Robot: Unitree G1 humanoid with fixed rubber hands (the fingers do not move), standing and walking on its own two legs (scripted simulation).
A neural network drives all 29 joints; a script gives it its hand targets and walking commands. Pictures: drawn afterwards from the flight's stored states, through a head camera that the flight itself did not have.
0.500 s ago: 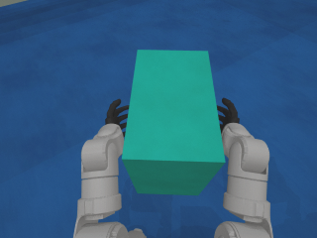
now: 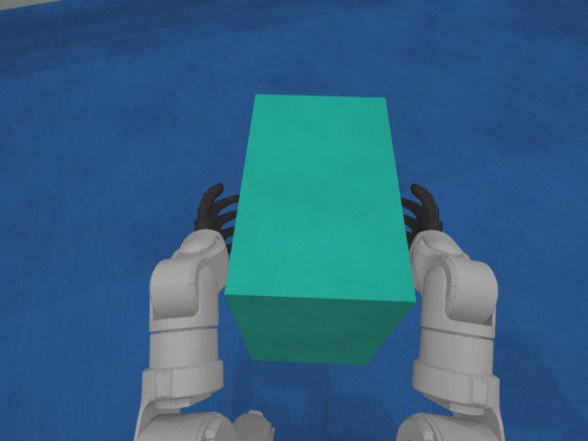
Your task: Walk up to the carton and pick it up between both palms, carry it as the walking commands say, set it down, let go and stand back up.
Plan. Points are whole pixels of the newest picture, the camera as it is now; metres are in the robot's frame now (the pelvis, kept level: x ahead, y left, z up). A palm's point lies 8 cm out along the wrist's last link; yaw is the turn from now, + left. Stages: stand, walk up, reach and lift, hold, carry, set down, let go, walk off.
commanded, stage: carry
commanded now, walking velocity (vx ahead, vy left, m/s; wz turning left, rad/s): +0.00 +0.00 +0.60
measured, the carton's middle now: (314, 238) +0.38 +0.00 +0.05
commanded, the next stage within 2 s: none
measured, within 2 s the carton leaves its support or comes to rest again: neither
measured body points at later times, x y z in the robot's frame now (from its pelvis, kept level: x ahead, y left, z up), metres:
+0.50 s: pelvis +0.01 +0.11 +0.00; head +0.05 +0.11 +0.45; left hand +0.31 +0.33 +0.09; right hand +0.38 +0.07 +0.09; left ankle -0.01 +0.27 -0.66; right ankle +0.02 +0.00 -0.71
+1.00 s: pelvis -0.02 +0.21 +0.01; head +0.02 +0.21 +0.46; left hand +0.24 +0.49 +0.10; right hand +0.36 +0.25 +0.09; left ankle -0.02 +0.33 -0.70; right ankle -0.02 +0.14 -0.71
